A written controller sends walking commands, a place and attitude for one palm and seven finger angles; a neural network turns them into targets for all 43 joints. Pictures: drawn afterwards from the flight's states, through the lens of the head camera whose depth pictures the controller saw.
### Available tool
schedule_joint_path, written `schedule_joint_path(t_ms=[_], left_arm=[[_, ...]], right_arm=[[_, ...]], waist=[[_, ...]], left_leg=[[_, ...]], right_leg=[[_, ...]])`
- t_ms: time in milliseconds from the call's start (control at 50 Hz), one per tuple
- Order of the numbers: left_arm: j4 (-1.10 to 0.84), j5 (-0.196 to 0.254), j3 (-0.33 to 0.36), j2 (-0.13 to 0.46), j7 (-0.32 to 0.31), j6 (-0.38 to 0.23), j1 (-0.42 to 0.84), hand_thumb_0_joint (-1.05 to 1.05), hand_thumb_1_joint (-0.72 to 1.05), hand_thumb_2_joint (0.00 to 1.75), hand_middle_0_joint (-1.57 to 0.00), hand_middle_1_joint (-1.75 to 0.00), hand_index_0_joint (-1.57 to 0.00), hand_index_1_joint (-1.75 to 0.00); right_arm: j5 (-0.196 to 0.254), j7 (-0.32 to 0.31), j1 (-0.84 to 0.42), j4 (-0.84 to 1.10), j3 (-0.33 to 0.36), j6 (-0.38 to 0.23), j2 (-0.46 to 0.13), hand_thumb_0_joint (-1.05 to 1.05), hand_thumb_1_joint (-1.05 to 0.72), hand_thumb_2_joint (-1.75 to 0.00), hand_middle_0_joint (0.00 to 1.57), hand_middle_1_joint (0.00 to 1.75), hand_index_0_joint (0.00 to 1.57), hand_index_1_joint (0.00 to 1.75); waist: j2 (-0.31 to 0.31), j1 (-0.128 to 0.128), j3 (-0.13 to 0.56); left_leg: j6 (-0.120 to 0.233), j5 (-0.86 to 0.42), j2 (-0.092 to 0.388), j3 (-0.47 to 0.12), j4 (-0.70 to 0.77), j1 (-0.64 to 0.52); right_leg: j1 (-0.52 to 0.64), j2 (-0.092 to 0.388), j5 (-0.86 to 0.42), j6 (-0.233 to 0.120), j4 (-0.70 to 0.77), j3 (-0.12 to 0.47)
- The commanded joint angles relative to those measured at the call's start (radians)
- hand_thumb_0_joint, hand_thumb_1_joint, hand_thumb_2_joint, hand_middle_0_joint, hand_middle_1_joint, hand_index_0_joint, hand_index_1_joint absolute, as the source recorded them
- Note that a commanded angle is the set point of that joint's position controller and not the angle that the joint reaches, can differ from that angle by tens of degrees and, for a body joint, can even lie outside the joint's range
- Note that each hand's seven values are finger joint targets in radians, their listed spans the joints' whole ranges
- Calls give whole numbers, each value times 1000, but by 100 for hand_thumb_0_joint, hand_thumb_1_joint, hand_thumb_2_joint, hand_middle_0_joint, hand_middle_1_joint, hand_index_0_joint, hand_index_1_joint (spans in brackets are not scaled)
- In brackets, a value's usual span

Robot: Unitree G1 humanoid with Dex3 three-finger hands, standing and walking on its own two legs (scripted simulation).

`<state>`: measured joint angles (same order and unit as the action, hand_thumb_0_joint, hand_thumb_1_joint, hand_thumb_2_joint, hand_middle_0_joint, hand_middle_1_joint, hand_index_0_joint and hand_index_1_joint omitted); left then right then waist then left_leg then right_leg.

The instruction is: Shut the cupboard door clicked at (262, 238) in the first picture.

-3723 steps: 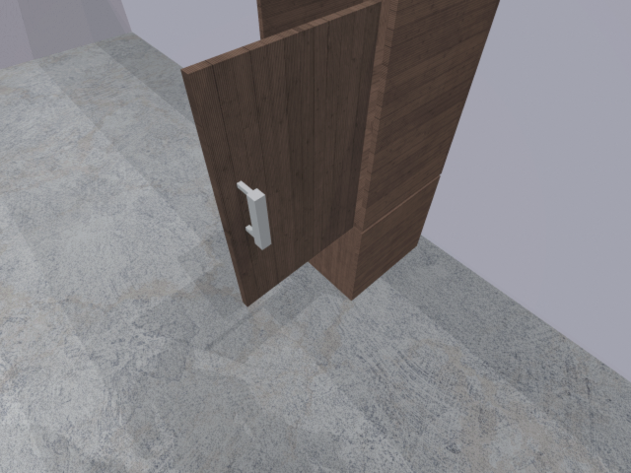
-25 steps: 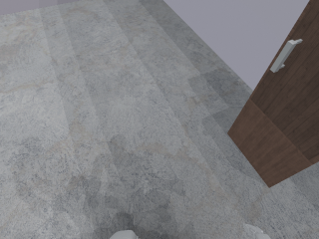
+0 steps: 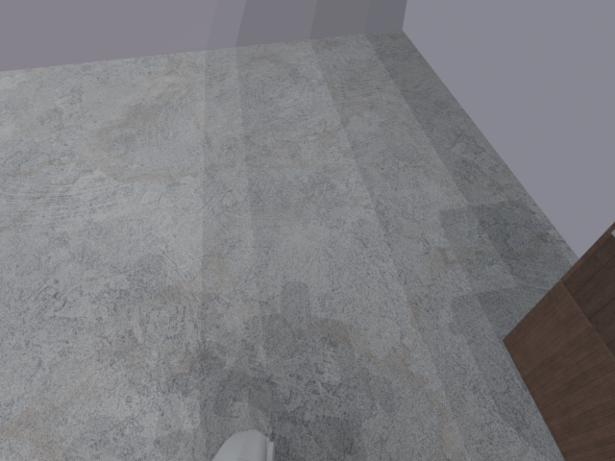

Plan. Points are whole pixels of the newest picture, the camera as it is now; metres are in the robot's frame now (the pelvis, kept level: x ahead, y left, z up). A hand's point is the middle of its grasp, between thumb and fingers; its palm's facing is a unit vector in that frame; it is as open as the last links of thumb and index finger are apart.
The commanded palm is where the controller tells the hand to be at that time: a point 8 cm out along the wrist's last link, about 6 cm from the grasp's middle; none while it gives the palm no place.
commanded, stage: walk to a spot facing it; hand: left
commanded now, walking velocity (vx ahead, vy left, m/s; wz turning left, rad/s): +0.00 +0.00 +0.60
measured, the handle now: out of the picture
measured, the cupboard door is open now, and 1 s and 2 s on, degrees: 0 0 0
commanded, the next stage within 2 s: turn to face it in 1.14 s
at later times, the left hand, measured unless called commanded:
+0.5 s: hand (146, 449) +0.16 +0.26 -0.15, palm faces +0.29 -0.93 -0.24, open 7.4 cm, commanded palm none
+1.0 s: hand out of the picture +0.10 +0.18 -0.18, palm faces +0.62 -0.75 -0.22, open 7.4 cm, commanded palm none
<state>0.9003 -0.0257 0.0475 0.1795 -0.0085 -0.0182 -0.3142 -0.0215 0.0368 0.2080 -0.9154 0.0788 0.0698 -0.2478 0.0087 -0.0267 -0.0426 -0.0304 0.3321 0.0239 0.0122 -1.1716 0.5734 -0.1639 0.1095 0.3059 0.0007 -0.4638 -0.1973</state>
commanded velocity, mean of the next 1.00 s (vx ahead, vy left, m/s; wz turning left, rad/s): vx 0.07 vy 0.00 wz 0.60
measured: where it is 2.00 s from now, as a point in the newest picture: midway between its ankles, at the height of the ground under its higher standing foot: outside the picture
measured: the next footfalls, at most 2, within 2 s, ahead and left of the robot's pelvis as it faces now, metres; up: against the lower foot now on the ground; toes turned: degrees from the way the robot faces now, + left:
left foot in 0.22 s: +0.14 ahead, +0.14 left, +0.00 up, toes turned +14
right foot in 0.62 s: +0.27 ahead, -0.09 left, +0.00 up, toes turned +17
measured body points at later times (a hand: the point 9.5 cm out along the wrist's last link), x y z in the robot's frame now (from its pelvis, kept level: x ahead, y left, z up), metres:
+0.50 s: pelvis +0.10 +0.02 +0.00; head +0.14 +0.03 +0.44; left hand +0.15 +0.30 -0.13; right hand +0.23 -0.20 -0.15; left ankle +0.10 +0.13 -0.74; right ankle +0.18 -0.13 -0.69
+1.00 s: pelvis +0.20 +0.02 -0.01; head +0.24 +0.06 +0.44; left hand +0.07 +0.22 -0.16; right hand +0.44 -0.14 -0.15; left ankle +0.16 +0.13 -0.72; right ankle +0.23 -0.10 -0.74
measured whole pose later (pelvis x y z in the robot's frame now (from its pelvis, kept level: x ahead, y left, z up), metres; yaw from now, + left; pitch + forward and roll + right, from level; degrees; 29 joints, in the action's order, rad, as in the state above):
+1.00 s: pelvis +0.20 +0.02 -0.01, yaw +37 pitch +1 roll +0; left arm 0.90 -0.03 0.06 0.20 -0.02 0.00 -0.31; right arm -0.01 0.03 0.14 -0.91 0.06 0.06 -0.24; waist -0.03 0.02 -0.12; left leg -0.03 0.37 0.03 0.08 -0.75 0.42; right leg -0.16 0.16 0.36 0.03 -0.55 -0.32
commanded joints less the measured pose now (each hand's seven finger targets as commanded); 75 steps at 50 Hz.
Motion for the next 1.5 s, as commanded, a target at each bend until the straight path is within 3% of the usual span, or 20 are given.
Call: schedule_joint_path(t_ms=[0,140,160,180,200,220,320,400,560,600,640,740,920,980,1000,1020,1040,1120,1420,1480], left_arm=[[-37,-2,45,169,-23,-24,-69,0,90,90,-20,-30,-20,-30],[-37,-2,70,231,-21,-12,-62,0,90,90,-20,-30,-20,-30],[-44,6,70,228,-18,-14,-52,0,90,90,-20,-30,-20,-30],[-75,19,58,165,-5,-10,-58,0,90,90,-20,-30,-20,-30],[-124,16,35,141,-9,-3,13,0,90,90,-20,-30,-20,-30],[-153,11,38,164,-16,5,86,0,90,90,-20,-30,-20,-30],[-82,-2,53,133,11,25,57,0,90,90,-20,-30,-20,-30],[-96,-2,50,122,18,32,103,0,90,90,-20,-30,-20,-30],[-93,2,51,149,14,8,6,0,90,90,-20,-30,-20,-30],[-84,-15,80,309,-8,-8,-92,0,90,90,-20,-30,-20,-30],[-117,-2,63,246,-19,-2,28,0,90,90,-20,-30,-20,-30],[-113,0,35,157,-22,-10,92,0,90,90,-20,-30,-20,-30],[-49,-9,60,210,-24,2,-51,0,90,90,-20,-30,-20,-30],[-58,0,69,236,-18,5,-32,0,90,90,-20,-30,-20,-30],[-68,8,65,219,-15,9,-24,0,90,90,-20,-30,-20,-30],[-110,17,44,146,-8,14,-4,0,90,90,-20,-30,-20,-30],[-143,10,33,153,-21,31,65,0,90,90,-20,-30,-20,-30],[-105,2,48,173,-12,52,90,0,90,90,-20,-30,-20,-30],[-1,1,9,116,-4,36,-30,0,90,90,-20,-30,-20,-30],[-11,-5,28,243,-4,23,22,0,90,90,-20,-30,-20,-30]], right_arm=[[-2,9,-98,93,-15,-32,-3,0,-90,-90,20,30,20,30],[-6,2,-22,92,-11,-55,-58,0,-90,-90,20,30,20,30],[-11,0,91,63,5,-64,-109,0,-90,-90,20,30,20,30],[-18,-10,184,48,35,-76,-232,0,-90,-90,20,30,20,30],[1,-27,269,21,43,-72,-289,0,-90,-90,20,30,20,30],[4,-34,267,13,33,-64,-269,0,-90,-90,20,30,20,30],[-7,-52,25,68,-3,-85,-147,0,-90,-90,20,30,20,30],[-9,-46,16,64,8,-84,-161,0,-90,-90,20,30,20,30],[1,-40,-40,70,24,-64,-145,0,-90,-90,20,30,20,30],[12,-34,-14,101,11,-72,-33,0,-90,-90,20,30,20,30],[-1,-26,18,85,29,-53,-92,0,-90,-90,20,30,20,30],[-2,-3,30,41,11,-27,-32,0,-90,-90,20,30,20,30],[7,-1,-107,99,-16,-37,-16,0,-90,-90,20,30,20,30],[2,-5,-19,84,-5,-48,-64,0,-90,-90,20,30,20,30],[-4,-7,69,64,13,-57,-131,0,-90,-90,20,30,20,30],[-8,-15,144,57,44,-62,-250,0,-90,-90,20,30,20,30],[8,-30,199,34,47,-51,-283,0,-90,-90,20,30,20,30],[-2,-56,-20,92,8,-52,-181,0,-90,-90,20,30,20,30],[9,-61,-16,2,-15,-68,-86,0,-90,-90,20,30,20,30],[14,-55,25,18,-20,-48,-22,0,-90,-90,20,30,20,30]], waist=[[-163,48,11],[-172,8,112],[-80,-53,190],[230,-89,274],[291,-127,333],[123,-118,255],[160,-1,59],[118,7,29],[70,88,53],[-371,131,122],[-189,56,41],[-176,-2,7],[-218,67,65],[-179,11,108],[-21,-40,178],[306,-79,215],[244,-103,252],[190,-17,80],[63,66,77],[-211,22,-1]], left_leg=[[-11,-19,14,60,192,72],[42,-96,-50,142,616,-249],[61,-293,-18,93,703,-475],[198,-674,262,-278,686,-750],[313,-934,401,-463,711,-822],[318,-724,400,-404,737,-721],[202,-176,205,-277,877,-361],[214,-6,183,-297,921,-305],[145,-8,75,-286,714,-105],[19,320,-129,-44,221,147],[23,195,-28,-102,-47,79],[-18,18,8,-23,-32,28],[2,66,-4,95,424,-69],[28,-107,-38,117,646,-323],[59,-369,40,22,708,-539],[206,-811,342,-374,730,-718],[290,-965,409,-416,733,-705],[219,-494,254,-270,814,-415],[117,-202,137,-88,751,-309],[14,158,-21,43,486,-243]], right_leg=[[182,210,-598,-65,116,20],[189,241,-824,-42,-189,-52],[67,221,-648,-9,-376,-65],[-284,61,71,60,-634,-55],[-438,-6,402,59,-802,76],[-442,23,356,46,-828,151],[-376,29,90,64,-691,183],[-359,4,58,73,-523,171],[80,-81,-57,71,-11,134],[273,371,29,-62,240,611],[28,382,66,-137,258,515],[-8,219,-351,-79,172,142],[202,263,-738,-91,-1,31],[91,251,-690,-44,-167,-24],[-62,209,-475,5,-343,-50],[-378,43,299,81,-591,-36],[-424,19,408,67,-700,117],[-389,34,175,74,-709,196],[14,-75,-164,43,23,185],[-103,227,-255,-139,202,557]])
